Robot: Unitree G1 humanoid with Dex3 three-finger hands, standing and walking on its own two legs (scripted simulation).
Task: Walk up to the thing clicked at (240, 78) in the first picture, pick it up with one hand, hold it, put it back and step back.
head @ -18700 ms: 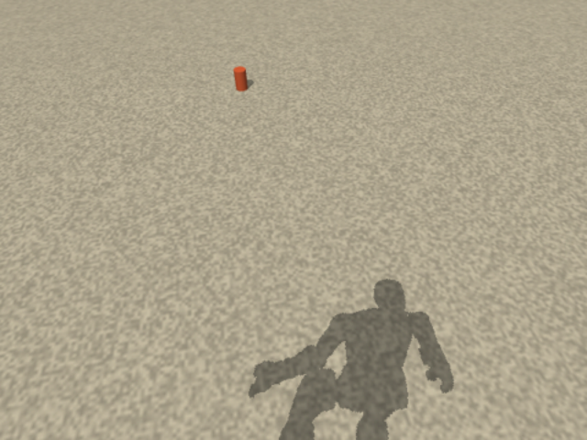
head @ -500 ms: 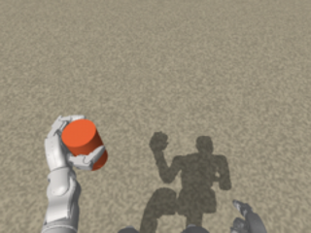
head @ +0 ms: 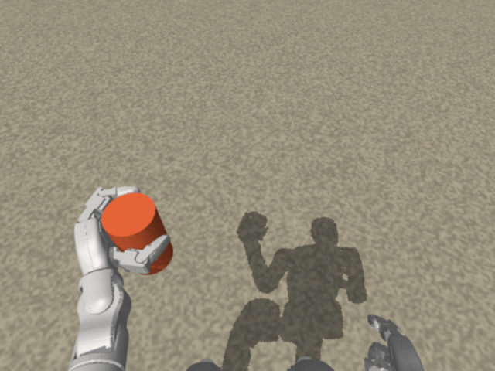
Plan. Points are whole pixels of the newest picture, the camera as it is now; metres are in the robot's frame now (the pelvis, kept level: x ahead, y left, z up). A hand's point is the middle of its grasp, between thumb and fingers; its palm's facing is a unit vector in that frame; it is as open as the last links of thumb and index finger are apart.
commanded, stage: crouch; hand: left
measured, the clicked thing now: (141, 236) +0.33 +0.19 +0.03
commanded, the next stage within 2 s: lower in 1.80 s
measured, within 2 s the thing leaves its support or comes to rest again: neither
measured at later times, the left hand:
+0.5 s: hand (153, 266) +0.36 +0.22 -0.17, palm faces +0.38 -0.93 -0.02, open 10.8 cm
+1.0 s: hand (157, 290) +0.37 +0.26 -0.39, palm faces +0.42 -0.91 -0.02, open 10.7 cm
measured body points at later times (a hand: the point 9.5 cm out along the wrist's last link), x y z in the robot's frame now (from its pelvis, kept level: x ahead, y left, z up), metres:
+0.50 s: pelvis -0.03 +0.00 -0.16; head +0.13 +0.02 +0.27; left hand +0.33 +0.27 -0.17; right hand +0.11 -0.26 -0.28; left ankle +0.02 +0.12 -0.69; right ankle +0.02 -0.13 -0.69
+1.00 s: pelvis -0.08 +0.00 -0.34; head +0.13 +0.05 +0.06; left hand +0.35 +0.31 -0.38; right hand +0.02 -0.27 -0.46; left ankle +0.01 +0.12 -0.69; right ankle +0.02 -0.13 -0.69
